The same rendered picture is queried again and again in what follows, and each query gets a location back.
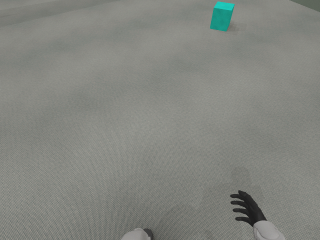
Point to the left robot shin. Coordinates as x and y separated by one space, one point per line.
139 229

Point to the robot right forearm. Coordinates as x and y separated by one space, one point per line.
265 230

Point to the left robot thigh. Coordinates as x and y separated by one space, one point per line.
136 235

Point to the right robot hand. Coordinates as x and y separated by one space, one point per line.
252 210

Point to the carton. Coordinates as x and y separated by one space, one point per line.
221 16

